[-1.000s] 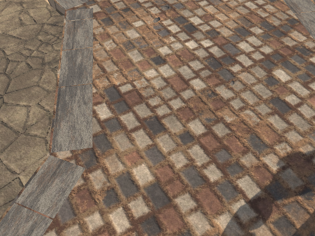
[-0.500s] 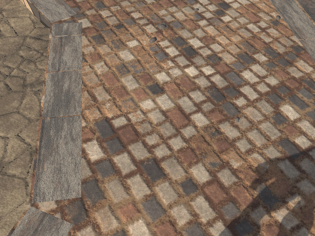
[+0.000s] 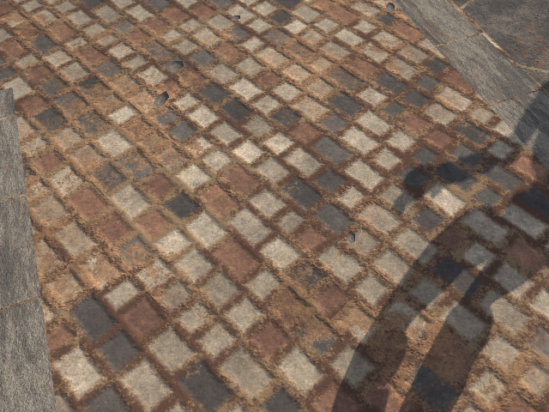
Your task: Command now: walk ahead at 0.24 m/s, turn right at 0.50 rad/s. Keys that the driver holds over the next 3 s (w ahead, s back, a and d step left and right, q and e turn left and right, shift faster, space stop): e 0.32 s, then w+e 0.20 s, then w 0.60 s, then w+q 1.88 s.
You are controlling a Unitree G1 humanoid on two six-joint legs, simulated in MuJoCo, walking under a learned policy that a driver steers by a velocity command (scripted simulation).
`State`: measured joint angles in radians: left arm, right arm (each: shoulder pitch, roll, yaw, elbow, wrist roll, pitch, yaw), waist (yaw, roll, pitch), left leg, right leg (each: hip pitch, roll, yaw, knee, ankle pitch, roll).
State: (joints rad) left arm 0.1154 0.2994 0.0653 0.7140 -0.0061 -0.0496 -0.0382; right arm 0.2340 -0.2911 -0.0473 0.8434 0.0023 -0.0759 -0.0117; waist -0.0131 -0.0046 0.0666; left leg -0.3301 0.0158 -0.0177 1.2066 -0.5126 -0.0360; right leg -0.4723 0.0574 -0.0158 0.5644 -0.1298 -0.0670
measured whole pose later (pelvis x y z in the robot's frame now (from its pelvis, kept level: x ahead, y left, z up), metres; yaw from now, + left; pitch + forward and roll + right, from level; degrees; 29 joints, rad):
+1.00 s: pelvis +0.31 -0.10 +0.02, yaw -24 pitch +2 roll +0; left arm 0.31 0.26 0.05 0.69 0.00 -0.06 -0.02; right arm 0.26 -0.31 -0.06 0.79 0.01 -0.09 0.02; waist 0.01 0.04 -0.01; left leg -0.55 0.09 0.00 1.09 -0.28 0.00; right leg -0.20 0.04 -0.02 0.39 -0.23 -0.05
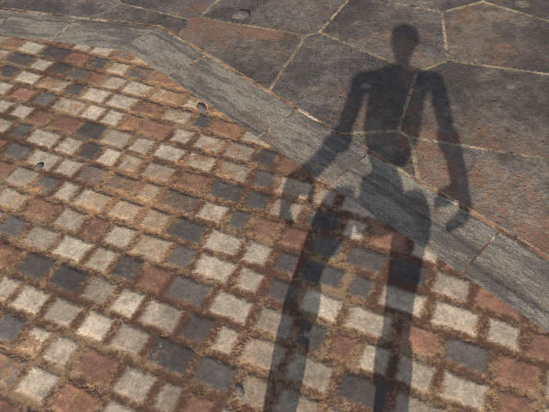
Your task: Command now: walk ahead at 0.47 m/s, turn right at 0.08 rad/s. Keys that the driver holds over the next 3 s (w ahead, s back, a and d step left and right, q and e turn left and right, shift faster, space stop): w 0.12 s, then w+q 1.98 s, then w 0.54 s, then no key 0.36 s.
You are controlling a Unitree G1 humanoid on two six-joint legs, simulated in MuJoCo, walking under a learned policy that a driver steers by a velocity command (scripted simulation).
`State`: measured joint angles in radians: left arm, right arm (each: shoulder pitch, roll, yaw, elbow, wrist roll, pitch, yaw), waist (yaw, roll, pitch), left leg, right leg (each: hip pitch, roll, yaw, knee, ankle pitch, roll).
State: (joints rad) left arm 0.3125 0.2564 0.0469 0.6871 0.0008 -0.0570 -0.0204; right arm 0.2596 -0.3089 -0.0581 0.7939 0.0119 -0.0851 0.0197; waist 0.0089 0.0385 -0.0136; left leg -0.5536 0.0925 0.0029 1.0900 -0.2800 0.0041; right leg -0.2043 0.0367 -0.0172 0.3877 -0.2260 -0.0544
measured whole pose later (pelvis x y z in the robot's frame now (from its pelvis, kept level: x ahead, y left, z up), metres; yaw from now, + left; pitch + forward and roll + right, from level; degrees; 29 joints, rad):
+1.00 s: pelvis +0.56 +0.07 +0.00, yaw +27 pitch +1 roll -2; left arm 0.26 0.26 0.06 0.73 0.01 -0.10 0.00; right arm 0.27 -0.32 -0.07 0.69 0.03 -0.01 0.00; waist 0.02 0.05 0.02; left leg -0.57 0.04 -0.06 1.15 -0.32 0.00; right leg -0.21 0.02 -0.06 0.39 -0.20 -0.02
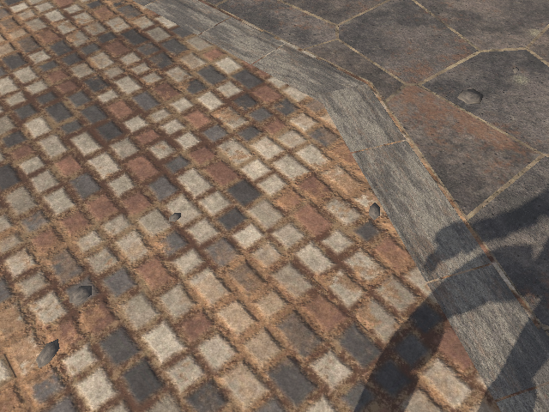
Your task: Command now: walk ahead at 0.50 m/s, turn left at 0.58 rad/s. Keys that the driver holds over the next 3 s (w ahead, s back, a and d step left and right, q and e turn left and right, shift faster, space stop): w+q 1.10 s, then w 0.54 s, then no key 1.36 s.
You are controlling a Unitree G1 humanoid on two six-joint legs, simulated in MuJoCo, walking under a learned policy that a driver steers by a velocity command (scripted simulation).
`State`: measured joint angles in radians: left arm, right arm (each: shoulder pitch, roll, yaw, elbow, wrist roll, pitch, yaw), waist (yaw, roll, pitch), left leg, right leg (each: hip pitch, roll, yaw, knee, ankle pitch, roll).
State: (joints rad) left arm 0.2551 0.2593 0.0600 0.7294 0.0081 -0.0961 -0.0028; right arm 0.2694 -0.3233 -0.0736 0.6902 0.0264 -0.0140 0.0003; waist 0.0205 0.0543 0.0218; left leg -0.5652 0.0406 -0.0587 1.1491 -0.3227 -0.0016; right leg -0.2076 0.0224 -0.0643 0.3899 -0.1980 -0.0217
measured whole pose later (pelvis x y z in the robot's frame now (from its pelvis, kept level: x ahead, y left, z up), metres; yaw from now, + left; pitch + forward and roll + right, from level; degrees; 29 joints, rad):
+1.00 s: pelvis +0.55 +0.14 +0.00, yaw +36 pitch +1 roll -2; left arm 0.24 0.27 0.06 0.76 0.01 -0.09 -0.01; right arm 0.27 -0.32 -0.07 0.67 0.03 -0.01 -0.01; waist 0.02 0.05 0.03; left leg -0.56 0.05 -0.06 1.15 -0.33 0.00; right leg -0.21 0.02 -0.08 0.39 -0.19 -0.03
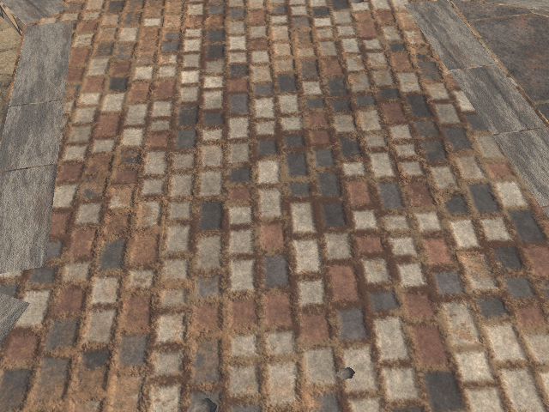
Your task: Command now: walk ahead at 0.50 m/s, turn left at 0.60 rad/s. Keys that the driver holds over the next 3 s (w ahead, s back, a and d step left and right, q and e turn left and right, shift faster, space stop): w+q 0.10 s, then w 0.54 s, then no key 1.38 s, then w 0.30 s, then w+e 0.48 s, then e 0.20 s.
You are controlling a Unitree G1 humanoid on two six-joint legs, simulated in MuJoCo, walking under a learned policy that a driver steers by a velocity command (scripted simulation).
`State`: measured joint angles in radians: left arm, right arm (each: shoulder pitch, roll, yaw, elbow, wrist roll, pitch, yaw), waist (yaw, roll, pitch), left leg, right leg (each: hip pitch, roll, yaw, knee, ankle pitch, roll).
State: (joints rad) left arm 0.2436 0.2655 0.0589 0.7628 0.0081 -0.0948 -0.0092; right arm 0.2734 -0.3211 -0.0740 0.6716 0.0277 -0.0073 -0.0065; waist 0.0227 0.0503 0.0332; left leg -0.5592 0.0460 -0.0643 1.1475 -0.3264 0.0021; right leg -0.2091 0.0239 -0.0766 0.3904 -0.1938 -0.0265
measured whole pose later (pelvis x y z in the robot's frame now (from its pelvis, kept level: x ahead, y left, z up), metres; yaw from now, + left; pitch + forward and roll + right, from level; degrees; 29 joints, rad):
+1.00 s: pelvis +0.51 +0.07 -0.01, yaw +10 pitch +1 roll +0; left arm 0.11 0.24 0.02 0.84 0.02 -0.05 -0.03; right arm 0.24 -0.29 -0.05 0.83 0.00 0.01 -0.04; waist 0.00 0.03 0.07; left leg -0.40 0.03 -0.06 0.96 -0.50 -0.05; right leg -0.39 0.03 -0.05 0.45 -0.08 -0.06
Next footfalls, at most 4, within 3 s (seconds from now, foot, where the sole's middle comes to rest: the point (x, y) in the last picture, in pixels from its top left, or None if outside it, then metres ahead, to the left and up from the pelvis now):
0.30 left None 0.32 0.17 -0.78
0.80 right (298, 342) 0.66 0.00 -0.78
1.14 left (203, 371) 0.58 0.24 -0.78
2.72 right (273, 241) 0.98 0.08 -0.78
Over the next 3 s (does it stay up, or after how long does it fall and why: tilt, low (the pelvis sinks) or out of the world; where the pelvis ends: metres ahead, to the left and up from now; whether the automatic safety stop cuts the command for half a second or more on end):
stays up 0.93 0.13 0.00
